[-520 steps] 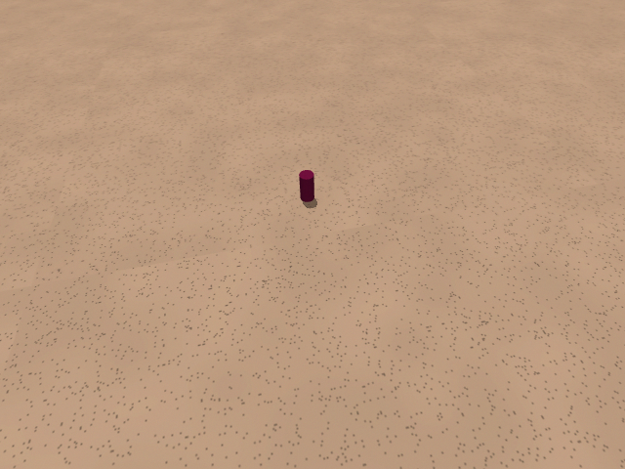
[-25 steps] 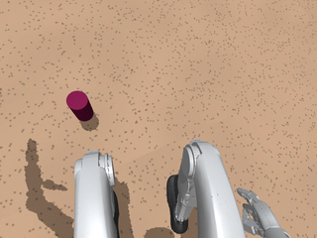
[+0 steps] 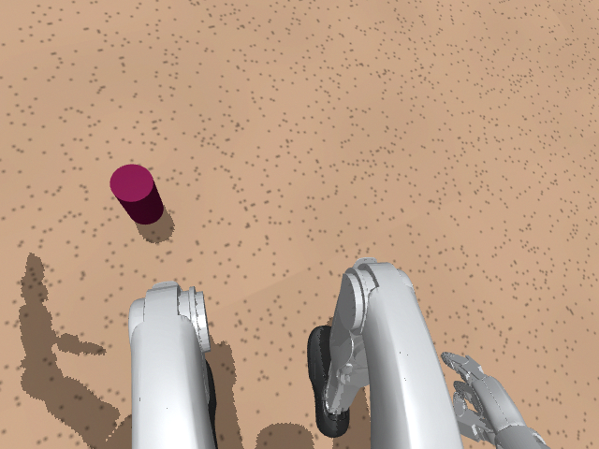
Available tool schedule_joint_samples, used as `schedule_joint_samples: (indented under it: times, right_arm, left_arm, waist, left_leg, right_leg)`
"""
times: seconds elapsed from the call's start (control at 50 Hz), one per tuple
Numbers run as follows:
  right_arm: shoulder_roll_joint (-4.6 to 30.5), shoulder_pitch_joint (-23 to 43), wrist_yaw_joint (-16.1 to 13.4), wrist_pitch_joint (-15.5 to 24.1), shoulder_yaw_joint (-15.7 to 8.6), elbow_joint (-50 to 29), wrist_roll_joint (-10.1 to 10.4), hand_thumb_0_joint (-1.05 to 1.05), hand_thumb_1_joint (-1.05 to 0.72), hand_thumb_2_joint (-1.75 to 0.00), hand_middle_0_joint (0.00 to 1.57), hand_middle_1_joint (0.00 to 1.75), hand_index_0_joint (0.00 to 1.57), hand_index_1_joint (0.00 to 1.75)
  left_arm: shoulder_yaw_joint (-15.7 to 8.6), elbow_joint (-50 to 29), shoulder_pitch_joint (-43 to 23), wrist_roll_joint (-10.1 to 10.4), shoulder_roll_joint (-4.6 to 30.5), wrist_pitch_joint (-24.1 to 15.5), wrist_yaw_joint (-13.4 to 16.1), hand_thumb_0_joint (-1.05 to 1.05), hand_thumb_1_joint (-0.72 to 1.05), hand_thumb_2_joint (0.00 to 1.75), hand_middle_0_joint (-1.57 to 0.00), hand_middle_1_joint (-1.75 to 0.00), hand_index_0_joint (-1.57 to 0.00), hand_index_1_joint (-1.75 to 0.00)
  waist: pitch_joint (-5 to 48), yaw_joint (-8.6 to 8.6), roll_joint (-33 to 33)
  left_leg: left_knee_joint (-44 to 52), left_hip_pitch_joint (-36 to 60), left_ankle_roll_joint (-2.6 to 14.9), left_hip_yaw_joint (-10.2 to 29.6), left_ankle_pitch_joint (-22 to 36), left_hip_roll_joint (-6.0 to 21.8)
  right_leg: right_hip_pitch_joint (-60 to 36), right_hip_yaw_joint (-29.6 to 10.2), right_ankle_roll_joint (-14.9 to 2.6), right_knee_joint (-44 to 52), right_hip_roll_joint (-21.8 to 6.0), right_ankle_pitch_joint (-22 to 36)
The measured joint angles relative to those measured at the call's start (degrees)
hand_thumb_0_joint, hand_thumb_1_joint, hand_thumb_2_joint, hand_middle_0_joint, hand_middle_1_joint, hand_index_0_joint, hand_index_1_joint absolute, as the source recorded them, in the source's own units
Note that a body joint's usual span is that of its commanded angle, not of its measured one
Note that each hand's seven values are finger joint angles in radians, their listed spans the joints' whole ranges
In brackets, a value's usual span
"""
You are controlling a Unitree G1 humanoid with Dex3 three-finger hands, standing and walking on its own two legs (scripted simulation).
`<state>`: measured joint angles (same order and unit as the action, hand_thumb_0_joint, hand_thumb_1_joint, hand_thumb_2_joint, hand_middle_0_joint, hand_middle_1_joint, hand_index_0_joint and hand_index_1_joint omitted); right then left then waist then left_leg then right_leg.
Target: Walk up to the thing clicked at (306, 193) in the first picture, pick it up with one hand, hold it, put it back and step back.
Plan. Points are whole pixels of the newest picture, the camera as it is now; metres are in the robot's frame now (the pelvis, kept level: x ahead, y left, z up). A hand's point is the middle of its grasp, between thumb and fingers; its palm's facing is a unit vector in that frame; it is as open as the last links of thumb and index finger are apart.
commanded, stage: approach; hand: left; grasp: from the side
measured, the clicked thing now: (139, 197) +0.51 +0.22 -0.30
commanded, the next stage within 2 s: close in in 0.48 s
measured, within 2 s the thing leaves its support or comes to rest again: neither
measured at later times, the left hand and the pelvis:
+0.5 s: hand (47, 209) +0.45 +0.32 -0.17, palm faces +0.10 -0.99 +0.03, open 17.5 cm; pelvis -0.01 +0.00 -0.06, yaw -5 degrees
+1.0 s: hand (122, 210) +0.47 +0.24 -0.25, palm faces +0.12 -0.99 +0.02, open 17.6 cm; pelvis -0.01 +0.01 -0.08, yaw -9 degrees
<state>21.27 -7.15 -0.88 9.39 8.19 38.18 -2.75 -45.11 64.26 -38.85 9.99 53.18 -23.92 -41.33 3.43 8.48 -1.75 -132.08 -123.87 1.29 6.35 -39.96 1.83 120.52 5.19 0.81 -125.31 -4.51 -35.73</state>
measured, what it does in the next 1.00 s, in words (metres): lowers itself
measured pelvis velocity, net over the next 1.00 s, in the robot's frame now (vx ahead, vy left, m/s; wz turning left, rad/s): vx -0.01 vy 0.01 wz -0.16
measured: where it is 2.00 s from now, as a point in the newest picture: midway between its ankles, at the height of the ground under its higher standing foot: (266, 416)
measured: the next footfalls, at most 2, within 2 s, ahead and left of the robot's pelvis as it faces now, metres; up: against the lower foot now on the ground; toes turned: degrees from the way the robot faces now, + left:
none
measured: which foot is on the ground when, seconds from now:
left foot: down 0.00-1.00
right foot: down 0.00-1.00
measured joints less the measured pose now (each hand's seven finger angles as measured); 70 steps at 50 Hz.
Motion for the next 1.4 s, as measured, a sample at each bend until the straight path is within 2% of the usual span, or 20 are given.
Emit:
schedule_joint_samples:
  times: [0.12, 0.2, 0.46, 0.56, 0.68, 0.84, 0.94, 1.06, 1.18, 1.4]
  right_arm:
    - [0.6, 0.8, 0.4, 0.3, 1.5, -0.5, -0.7, 0.01, -0.92, -0.91, 0.21, 0.3, 0.2, 0.3]
    - [1.1, 1.6, 0.9, 0.3, 2.9, -1.1, -1.5, 0.01, -0.91, -0.9, 0.21, 0.3, 0.2, 0.3]
    - [1.0, 7.2, 3.0, -2.5, 9.2, -2.8, -7.1, 0.01, -0.91, -0.9, 0.21, 0.3, 0.2, 0.3]
    - [1.1, 9.2, 3.6, -4.1, 12.2, -3.4, -9.4, 0.0, -0.92, -0.91, 0.21, 0.3, 0.2, 0.3]
    - [1.6, 11.6, 4.4, -5.5, 16.1, -4.4, -11.8, 0.0, -0.93, -0.91, 0.21, 0.3, 0.2, 0.3]
    - [1.9, 13.7, 5.6, -7.5, 20.1, -6.4, -14.9, 0.0, -0.95, -0.91, 0.21, 0.3, 0.2, 0.3]
    - [1.9, 14.2, 6.0, -8.9, 21.4, -6.8, -16.3, 0.0, -0.95, -0.91, 0.21, 0.3, 0.2, 0.3]
    - [1.9, 14.5, 6.5, -9.9, 22.4, -6.7, -17.2, 0.0, -0.95, -0.91, 0.21, 0.3, 0.2, 0.3]
    - [1.6, 15.2, 6.9, -10.3, 23.0, -6.7, -17.7, 0.0, -0.94, -0.91, 0.21, 0.3, 0.2, 0.3]
    - [0.7, 16.8, 7.4, -11.2, 23.9, -7.2, -18.6, 0.0, -0.92, -0.91, 0.21, 0.3, 0.2, 0.3]
  left_arm:
    - [-0.2, 4.4, -1.6, 2.0, 1.8, -2.9, -0.3, -0.02, -0.53, 0.06, -0.06, -0.08, -0.05, -0.09]
    - [0.9, 8.3, -3.0, 2.6, 2.6, -5.6, 0.6, -0.02, -0.55, 0.04, -0.06, -0.08, -0.05, -0.09]
    - [2.8, 13.0, -2.4, -0.5, 0.4, -17.2, 6.5, -0.02, -0.55, 0.06, -0.06, -0.09, -0.04, -0.09]
    - [4.3, 15.6, -2.6, -1.0, 0.2, -21.6, 9.7, -0.02, -0.55, 0.07, -0.05, -0.1, -0.04, -0.1]
    - [7.1, 20.1, -3.6, -1.2, 1.0, -26.7, 14.1, -0.02, -0.57, 0.06, -0.05, -0.09, -0.05, -0.09]
    - [8.3, 22.8, -4.4, -2.4, 1.0, -32.0, 21.8, -0.02, -0.6, 0.02, -0.06, -0.08, -0.06, -0.07]
    - [10.6, 23.1, -3.6, -3.4, 0.6, -34.1, 25.5, -0.02, -0.59, 0.03, -0.06, -0.08, -0.06, -0.07]
    - [13.9, 23.9, -3.4, -3.0, -0.2, -35.9, 29.2, -0.02, -0.56, 0.04, -0.05, -0.07, -0.05, -0.06]
    - [17.1, 24.9, -4.0, -3.7, -0.7, -37.4, 32.0, -0.02, -0.53, 0.06, -0.04, -0.08, -0.05, -0.07]
    - [19.6, 25.9, -4.8, -5.6, -0.3, -39.3, 36.3, -0.02, -0.49, 0.11, -0.04, -0.08, -0.04, -0.07]
  waist:
    - [-1.6, 0.6, -0.7]
    - [-3.2, 1.27, -1.8]
    - [-11.4, 5.31, -7.1]
    - [-14.2, 6.48, -8.8]
    - [-17.1, 7.84, -10.4]
    - [-20.1, 9.05, -12.2]
    - [-21.1, 9.09, -12.7]
    - [-21.3, 8.63, -13.0]
    - [-21.1, 8.49, -13.4]
    - [-21.4, 8.63, -14.2]
  left_leg:
    - [-1.5, -0.9, -0.05, 0.6, 0.1, 0.2]
    - [-3.4, -2.0, -0.14, 1.3, -0.1, 0.4]
    - [-11.7, -4.4, -0.2, 5.5, -1.0, 0.4]
    - [-14.0, -4.6, -0.01, 7.0, -1.1, 0.4]
    - [-16.4, -4.5, 0.28, 9.0, -1.3, 0.5]
    - [-18.6, -3.7, 0.2, 11.6, -1.9, 0.5]
    - [-19.3, -3.5, 0.18, 12.7, -1.8, 0.4]
    - [-19.6, -3.4, 0.2, 13.3, -1.5, 0.2]
    - [-19.8, -3.3, 0.18, 13.9, -1.5, 0.0]
    - [-19.7, -2.9, -0.04, 15.0, -2.1, -0.4]
  right_leg:
    - [0.8, 0.4, -0.04, -1.1, 0.3, 0.4]
    - [1.8, 0.9, -0.09, -2.6, 0.6, 0.7]
    - [2.3, 3.8, 0.54, -7.7, 1.6, 1.3]
    - [1.8, 4.8, 0.92, -8.8, 2.0, 1.9]
    - [0.8, 6.2, 1.57, -9.5, 2.8, 2.5]
    - [-0.8, 8.1, 2.23, -9.7, 3.7, 3.2]
    - [-1.4, 8.9, 2.49, -9.6, 4.0, 3.6]
    - [-1.8, 9.3, 2.71, -9.6, 4.1, 4.0]
    - [-2.3, 9.7, 2.86, -9.4, 4.2, 4.0]
    - [-3.2, 10.6, 3.05, -8.6, 4.3, 3.5]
